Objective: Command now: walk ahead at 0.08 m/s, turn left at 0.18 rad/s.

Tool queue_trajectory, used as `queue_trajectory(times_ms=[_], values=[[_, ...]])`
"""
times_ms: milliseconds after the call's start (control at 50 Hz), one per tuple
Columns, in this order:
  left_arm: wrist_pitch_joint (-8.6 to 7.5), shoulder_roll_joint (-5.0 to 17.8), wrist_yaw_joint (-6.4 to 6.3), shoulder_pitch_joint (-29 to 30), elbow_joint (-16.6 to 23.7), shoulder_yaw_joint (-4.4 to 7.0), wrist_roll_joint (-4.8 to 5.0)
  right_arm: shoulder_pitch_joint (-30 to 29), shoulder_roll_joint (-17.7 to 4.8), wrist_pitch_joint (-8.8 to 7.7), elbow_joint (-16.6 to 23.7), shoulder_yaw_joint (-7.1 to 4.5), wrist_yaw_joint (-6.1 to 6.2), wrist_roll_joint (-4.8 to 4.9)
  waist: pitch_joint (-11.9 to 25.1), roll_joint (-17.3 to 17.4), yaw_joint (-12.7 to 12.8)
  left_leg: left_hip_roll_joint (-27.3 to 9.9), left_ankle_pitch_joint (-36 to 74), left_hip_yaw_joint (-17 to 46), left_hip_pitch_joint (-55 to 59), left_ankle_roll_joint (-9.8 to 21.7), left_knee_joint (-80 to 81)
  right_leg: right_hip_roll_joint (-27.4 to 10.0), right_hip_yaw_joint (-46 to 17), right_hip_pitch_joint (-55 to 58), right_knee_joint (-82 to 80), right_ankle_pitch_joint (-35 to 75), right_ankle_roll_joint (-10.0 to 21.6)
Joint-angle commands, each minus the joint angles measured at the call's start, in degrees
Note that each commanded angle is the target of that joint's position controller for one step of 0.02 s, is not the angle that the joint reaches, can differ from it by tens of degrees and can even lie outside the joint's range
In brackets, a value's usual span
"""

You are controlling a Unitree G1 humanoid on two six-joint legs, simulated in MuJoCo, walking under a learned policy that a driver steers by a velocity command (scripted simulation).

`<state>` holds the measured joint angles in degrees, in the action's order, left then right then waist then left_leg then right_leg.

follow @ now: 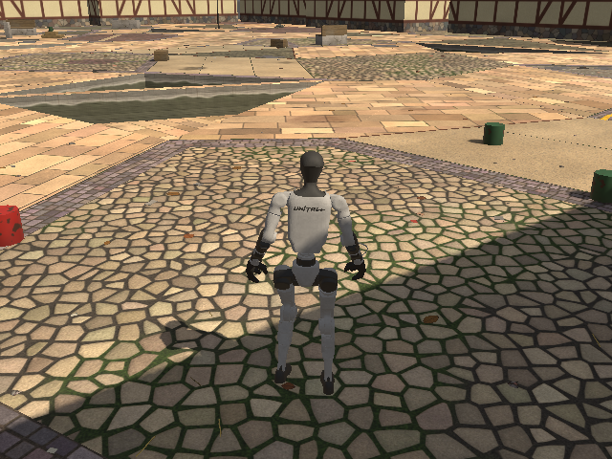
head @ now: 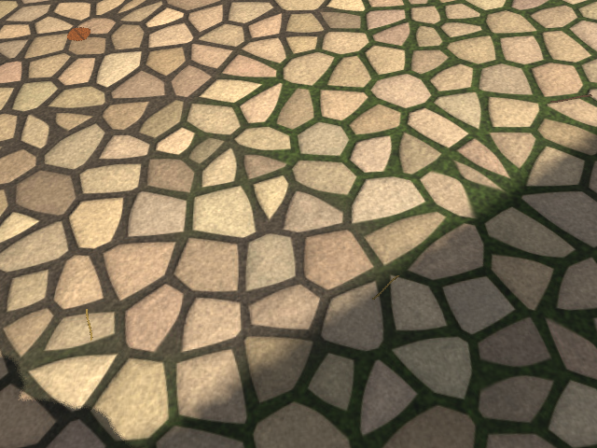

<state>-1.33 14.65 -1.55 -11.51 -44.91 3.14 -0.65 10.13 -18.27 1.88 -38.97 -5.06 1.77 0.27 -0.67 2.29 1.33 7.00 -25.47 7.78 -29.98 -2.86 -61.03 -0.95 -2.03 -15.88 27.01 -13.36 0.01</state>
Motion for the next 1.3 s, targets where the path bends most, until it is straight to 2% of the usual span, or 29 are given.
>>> queue_trajectory(times_ms=[20, 100, 140, 180, 200, 220, 240, 260, 340, 440, 540, 580, 620, 640, 660, 680, 700, 740, 760, 820, 880, 1020, 1080, 1120, 1140, 1160, 1180, 1220, 1300], values=[[-0.18, 6.2, -0.04, 1.6, 3.4, 1.05, 0.45, 0.8, 0.3, -0.37, 3.0, 0.59, -0.48, 0.11, 5.0, -11.4, -0.9, -4.7, 3.3, -4.6, 0.7, -1.5, 8.8, -9.0, -8.3, 7.5, -9.1, 5.8, 10.1], [0.41, 12.2, -0.1, -3.6, 2.6, 2.65, 1.26, -4.8, -1.7, -2.12, 5.1, 0.68, -1.55, 1.23, 0.4, -15.1, 3.0, -4.5, -0.8, -9.8, 7.5, 0.8, 24.7, -11.5, -13.7, 4.6, -13.0, -12.8, 11.8], [0.21, 12.1, 0.2, -3.3, 2.6, 2.5, 2.26, -0.9, -1.6, -3.48, 3.1, 0.45, -1.71, 1.31, -0.4, -12.5, 0.6, -4.1, 8.6, -10.8, 15.6, 3.7, 36.8, -11.5, -13.9, 1.7, -12.2, -13.6, 11.5], [-0.7, 8.4, 0.72, -2.3, 2.7, 1.23, 1.9, 5.2, -2.2, -4.38, 1.0, 0.08, -1.37, 1.09, 2.2, -10.3, -2.9, -7.3, 12.3, -6.8, 29.9, 6.5, 40.8, -9.2, -11.3, -5.7, -7.2, -9.8, 8.2], [-1.6, 3.4, 1.46, 0.5, 4.1, -0.27, 0.95, 12.1, -4.5, -4.62, -0.3, -0.49, -0.78, 0.64, 5.3, -2.8, -5.7, -15.8, 11.7, 3.4, 40.6, 8.8, 42.0, -4.3, -5.5, -15.0, 6.0, -10.2, 4.5], [-3.12, 2.6, 1.74, 2.6, 7.6, -0.61, 1.7, 14.8, -11.8, -4.4, -1.4, -2.54, -1.13, -0.02, 4.1, 12.3, -5.7, -26.7, 3.9, 19.2, 41.3, 15.7, 46.1, 1.5, 3.4, -26.8, 16.3, -15.5, 1.9], [-3.75, 8.0, 1.65, 7.0, 8.3, 0.83, 2.76, 15.6, -9.0, -5.22, -1.5, -2.16, -1.34, -0.61, -1.1, 8.6, -8.3, -29.8, -1.3, 23.9, 38.7, 19.8, 49.6, -1.7, 0.3, -33.5, 26.7, -19.8, 1.4], [-3.8, 9.5, 1.96, 6.3, 7.8, 1.62, 3.64, 14.8, -5.7, -6.02, -1.6, -1.15, -1.26, -0.8, -3.8, 6.4, -7.2, -28.2, -4.1, 21.1, 38.6, 18.7, 50.1, -2.8, -2.7, -37.3, 32.2, -16.5, 2.3], [-3.31, 6.4, 3.11, 3.1, 5.9, 1.35, 2.54, 9.3, -2.8, -7.16, -1.0, -0.14, -1.35, -0.59, -5.0, 4.1, -4.0, -22.4, 13.4, 4.7, 34.3, 13.6, 53.4, -3.9, -4.5, -36.9, 34.5, -1.0, 1.9], [-2.89, 3.5, 4.2, 7.4, 8.3, -0.03, 1.9, 8.3, -4.4, -7.65, -1.8, -0.58, -1.13, -0.44, -5.0, 2.8, -4.8, -19.0, 24.5, -9.3, 26.2, 12.0, 54.5, -3.6, 0.6, -27.2, 20.4, 13.2, -0.7], [-2.84, 4.2, 5.72, 12.4, 12.2, -0.28, 2.12, 11.3, -7.4, -7.08, -4.3, -1.35, -0.98, 0.85, -6.7, 2.0, -5.4, -22.5, 31.6, -13.1, 31.0, 10.7, 52.4, -2.3, 4.2, -23.1, 10.0, 11.6, 3.2], [-2.56, 6.2, 5.91, 10.1, 12.8, 0.74, 2.12, 10.9, -9.0, -6.32, -4.4, -1.71, -0.75, 0.71, -2.9, 3.8, -3.0, -22.8, 53.5, -15.2, 34.3, 9.3, 44.6, 1.2, 7.3, -17.2, 9.3, 6.6, 5.7], [-1.91, 11.0, 5.18, -4.5, 9.8, 3.55, 2.43, 10.5, -9.7, -5.35, -3.9, -1.63, -0.19, 0.57, 6.5, 4.0, 5.3, -20.3, 66.8, -18.3, 30.2, 6.8, 24.1, 6.3, 9.4, 3.5, 7.4, 6.1, 9.0], [-1.21, 14.8, 4.02, -13.1, 8.3, 5.17, 2.52, 11.5, -8.2, -5.79, -2.6, -0.8, 0.13, -0.05, 11.7, -0.5, 9.1, -18.5, 52.3, -17.9, 15.9, 4.6, 7.6, 1.4, -0.3, 21.5, 7.9, 6.2, 11.7], [-1.58, 21.2, 3.81, -12.5, 8.5, 5.82, 2.44, 18.9, 1.4, -7.32, 0.7, 2.36, -1.09, -1.28, 20.5, -18.5, 1.3, -6.7, -5.6, -12.6, -7.9, 1.1, -15.7, -16.0, -36.4, 40.6, 0.6, -9.2, 23.6], [-1.97, 15.6, 3.73, -15.1, 9.7, 4.4, 2.24, 11.8, -4.6, -9.46, 0.7, 1.43, -1.79, 0.59, 26.5, -11.0, 6.7, -6.0, -6.8, -0.4, -12.4, 2.2, -21.4, -17.8, -48.1, 41.6, -9.2, -17.5, 23.2], [-2.44, 13.3, 3.78, -12.6, 8.8, 3.6, 1.57, 5.5, -7.1, -10.18, 2.8, 0.68, -2.09, 2.7, 15.7, -9.1, 6.8, -8.3, -1.7, -1.1, -17.2, 3.3, -21.0, -16.4, -39.6, 34.7, -10.8, -13.8, 19.7], [-2.7, 11.0, 3.63, -4.5, 10.1, 2.71, 1.35, 3.2, -5.9, -10.62, 3.2, 1.06, -1.23, 0.3, 5.7, -1.0, 1.4, -12.7, 5.8, -2.2, -12.2, 4.0, -11.5, -11.8, -27.2, 15.8, -11.4, -1.0, 16.8], [-2.85, 10.5, 3.43, -2.1, 11.3, 2.47, 0.24, 5.2, -6.3, -9.97, 3.2, 0.71, -1.16, -0.03, 4.9, -3.7, -1.3, -13.9, 7.4, -1.5, -7.8, 3.9, -9.9, -10.5, -24.4, 9.5, -12.4, 4.0, 17.2], [-3.34, 9.9, 2.97, -0.2, 11.1, 2.38, 0.85, 7.1, -5.3, -7.84, 2.2, 0.76, -1.0, -1.06, 2.8, -4.4, -3.5, -14.5, 9.3, -3.0, -4.6, 1.8, -4.0, -8.1, -18.7, 0.7, -15.1, 9.5, 17.7], [-3.43, 11.0, 2.1, -2.4, 9.7, 2.61, 1.18, 1.0, -3.6, -7.36, 4.1, 1.42, -0.67, -1.82, 0.1, -4.0, -1.8, -13.5, 18.7, -4.0, -6.6, -0.5, 5.9, -5.8, -14.8, -2.3, -15.7, 12.0, 16.6], [-1.94, 11.7, 1.12, -8.8, 6.9, 2.91, 2.47, -12.1, -3.1, -9.17, 7.0, 1.85, -2.48, -0.16, 0.1, -6.6, 3.6, -7.8, 30.2, -3.9, -0.5, -0.4, 29.6, -4.8, -17.5, 2.8, -9.7, 6.0, 12.9], [-0.96, 10.8, 0.75, -9.4, 6.1, 2.67, 1.86, -10.2, -4.9, -9.85, 6.6, 0.86, -3.15, -0.63, 1.0, -9.1, 2.5, -6.7, 25.0, -4.4, 1.8, 1.9, 33.7, -6.3, -20.5, 9.7, -2.9, 14.8, 10.9], [-0.56, 8.8, 0.6, -7.7, 6.7, 2.04, 1.68, -3.4, -6.0, -10.6, 5.3, 0.03, -2.81, -1.84, 5.4, -9.6, -1.6, -7.4, 31.7, -5.9, 13.5, 5.3, 38.3, -2.5, -18.2, 10.2, 6.9, 26.9, 7.3], [-0.89, 6.3, 0.55, -6.6, 8.6, 0.99, 0.76, 3.6, -9.2, -10.92, 5.1, -0.58, -2.47, -3.12, 13.9, -5.3, -4.8, -16.6, 48.2, 1.3, 28.5, 9.6, 33.7, 0.3, -15.2, 3.8, 20.1, 19.4, 4.5], [-1.35, 3.7, 0.76, -17.0, 7.3, 0.04, 1.26, 8.8, -12.2, -9.72, 3.1, -1.54, -2.47, -3.22, 22.8, 11.8, -2.5, -31.2, 59.2, 21.1, 49.7, 21.7, 31.0, 9.1, -9.2, -15.2, 40.6, -17.2, -0.6], [-1.42, 8.7, 0.84, -18.5, 6.4, 0.68, 1.63, 10.8, -8.9, -8.71, 2.5, -1.03, -2.9, -0.84, 24.9, 11.2, -3.5, -33.4, 47.6, 29.7, 49.9, 22.4, 34.2, 6.9, -10.7, -21.4, 48.6, -25.6, -1.7], [-0.12, 11.1, 0.3, -7.1, 8.3, 1.5, 1.74, 4.6, -4.0, -7.53, 3.8, 0.83, -2.66, -1.04, 12.5, 1.2, -4.7, -27.0, 44.2, 16.4, 36.8, 17.4, 36.7, 3.1, -8.5, -23.4, 49.8, -18.5, -3.1], [1.8, 4.8, 0.32, -7.3, 8.2, 0.16, 1.05, -3.4, -2.2, -6.96, 2.1, 2.0, -3.12, -1.67, 5.5, 5.1, 1.2, -18.4, 51.9, 1.7, 16.6, 15.1, 41.4, -0.5, -2.7, -9.5, 29.0, -14.2, -4.1]])
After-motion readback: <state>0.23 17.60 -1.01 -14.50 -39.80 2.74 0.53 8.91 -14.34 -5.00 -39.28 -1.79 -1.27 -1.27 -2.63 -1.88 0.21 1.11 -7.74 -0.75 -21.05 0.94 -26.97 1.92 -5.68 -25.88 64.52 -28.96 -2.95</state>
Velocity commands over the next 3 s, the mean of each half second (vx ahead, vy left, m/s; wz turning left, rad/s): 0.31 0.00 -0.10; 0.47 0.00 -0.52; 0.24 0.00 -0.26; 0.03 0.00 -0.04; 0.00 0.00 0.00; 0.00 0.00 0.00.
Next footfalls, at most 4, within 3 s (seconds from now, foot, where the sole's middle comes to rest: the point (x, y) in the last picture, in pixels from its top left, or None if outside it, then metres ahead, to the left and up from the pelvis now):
0.20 left None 0.03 0.13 -0.78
0.64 right None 0.36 -0.16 -0.78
1.12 left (368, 361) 0.68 -0.07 -0.78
1.48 right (471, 408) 0.57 -0.29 -0.78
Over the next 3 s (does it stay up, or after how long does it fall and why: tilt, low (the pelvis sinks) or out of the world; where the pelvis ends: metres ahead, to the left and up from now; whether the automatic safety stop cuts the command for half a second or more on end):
stays up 0.59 -0.16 0.00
